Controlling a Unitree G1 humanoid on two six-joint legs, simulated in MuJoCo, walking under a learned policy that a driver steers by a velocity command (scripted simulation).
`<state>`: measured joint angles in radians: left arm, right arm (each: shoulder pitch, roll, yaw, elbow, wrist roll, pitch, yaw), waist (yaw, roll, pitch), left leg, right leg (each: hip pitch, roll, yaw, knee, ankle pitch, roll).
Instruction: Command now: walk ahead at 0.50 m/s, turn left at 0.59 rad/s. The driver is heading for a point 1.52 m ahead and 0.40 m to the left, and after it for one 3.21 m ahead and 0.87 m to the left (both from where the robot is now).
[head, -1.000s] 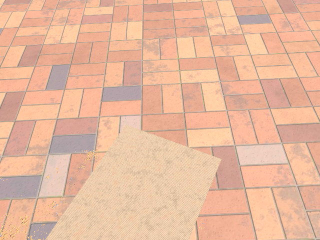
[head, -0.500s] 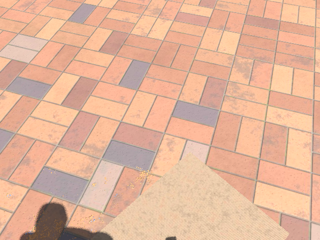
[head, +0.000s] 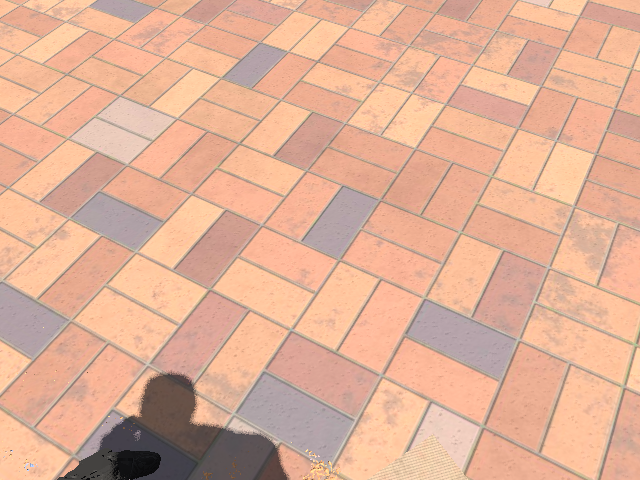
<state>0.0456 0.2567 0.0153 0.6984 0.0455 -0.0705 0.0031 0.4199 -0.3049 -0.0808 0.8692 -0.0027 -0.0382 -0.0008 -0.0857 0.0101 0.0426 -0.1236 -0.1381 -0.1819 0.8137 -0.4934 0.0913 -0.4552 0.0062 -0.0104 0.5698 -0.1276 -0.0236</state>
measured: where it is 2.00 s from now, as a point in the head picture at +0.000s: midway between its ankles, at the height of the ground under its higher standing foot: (165, 279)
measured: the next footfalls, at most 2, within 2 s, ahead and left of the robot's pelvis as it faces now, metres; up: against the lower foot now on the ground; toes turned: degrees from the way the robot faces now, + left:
left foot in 0.48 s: +0.36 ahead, +0.15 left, +0.00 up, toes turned +21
right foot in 1.02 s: +0.72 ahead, +0.16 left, +0.00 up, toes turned +30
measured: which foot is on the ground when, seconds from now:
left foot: up 0.00-0.46, down 0.48-1.00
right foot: down 0.00-0.50, up 0.52-1.00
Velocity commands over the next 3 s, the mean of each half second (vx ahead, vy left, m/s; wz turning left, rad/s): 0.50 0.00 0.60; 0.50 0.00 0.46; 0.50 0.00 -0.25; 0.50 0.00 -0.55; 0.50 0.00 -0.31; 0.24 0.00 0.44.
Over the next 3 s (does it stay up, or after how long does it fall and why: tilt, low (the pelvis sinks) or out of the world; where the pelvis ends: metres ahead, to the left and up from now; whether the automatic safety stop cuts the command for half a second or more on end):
stays up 1.46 0.33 0.02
